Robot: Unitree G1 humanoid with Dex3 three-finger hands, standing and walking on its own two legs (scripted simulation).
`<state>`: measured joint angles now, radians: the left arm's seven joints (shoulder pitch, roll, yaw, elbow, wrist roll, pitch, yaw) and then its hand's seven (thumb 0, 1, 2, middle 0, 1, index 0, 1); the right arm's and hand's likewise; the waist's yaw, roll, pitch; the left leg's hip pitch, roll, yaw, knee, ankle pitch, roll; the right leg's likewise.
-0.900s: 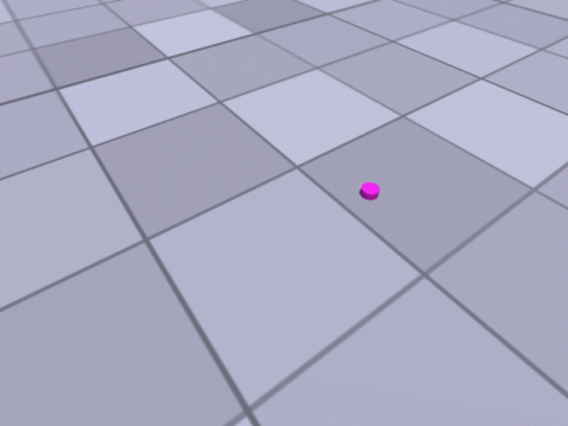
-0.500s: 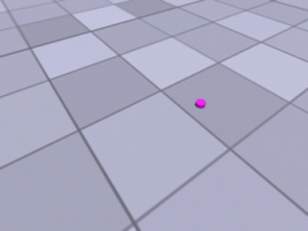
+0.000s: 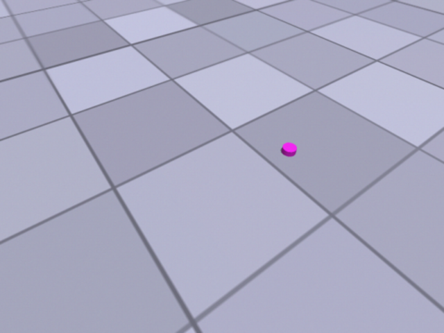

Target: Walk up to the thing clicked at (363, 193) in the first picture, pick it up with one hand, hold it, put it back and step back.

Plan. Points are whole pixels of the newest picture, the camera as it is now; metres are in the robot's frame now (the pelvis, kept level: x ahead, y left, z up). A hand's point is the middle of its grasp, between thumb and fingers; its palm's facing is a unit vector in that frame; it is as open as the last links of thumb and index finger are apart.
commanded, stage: stand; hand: left
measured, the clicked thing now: (289, 149) +1.36 -0.41 -0.76
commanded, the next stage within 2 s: walk up in 0.22 s
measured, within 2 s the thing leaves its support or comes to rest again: neither
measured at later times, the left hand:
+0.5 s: hand out of the picture +0.15 +0.23 -0.14, palm faces -0.18 -0.90 -0.39, open 7.3 cm
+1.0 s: hand (188, 258) +0.35 +0.10 -0.18, palm faces -0.31 -0.90 -0.32, open 7.4 cm
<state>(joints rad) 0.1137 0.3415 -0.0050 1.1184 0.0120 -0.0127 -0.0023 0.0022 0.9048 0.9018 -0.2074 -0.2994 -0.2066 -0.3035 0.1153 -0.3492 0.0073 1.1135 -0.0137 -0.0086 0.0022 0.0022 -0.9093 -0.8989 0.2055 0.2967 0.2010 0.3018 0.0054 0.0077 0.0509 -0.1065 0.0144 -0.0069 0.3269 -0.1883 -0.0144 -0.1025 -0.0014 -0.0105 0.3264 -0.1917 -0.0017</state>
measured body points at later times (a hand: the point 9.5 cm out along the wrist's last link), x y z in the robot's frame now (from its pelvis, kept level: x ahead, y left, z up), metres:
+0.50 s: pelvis +0.05 -0.06 -0.01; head +0.05 -0.07 +0.43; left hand +0.16 +0.28 -0.11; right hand +0.05 -0.41 -0.13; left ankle -0.01 +0.13 -0.75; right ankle +0.10 -0.22 -0.73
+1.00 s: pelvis +0.25 -0.14 -0.03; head +0.27 -0.13 +0.42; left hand +0.37 +0.15 -0.15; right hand +0.25 -0.49 -0.12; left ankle +0.40 -0.06 -0.75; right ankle +0.12 -0.23 -0.75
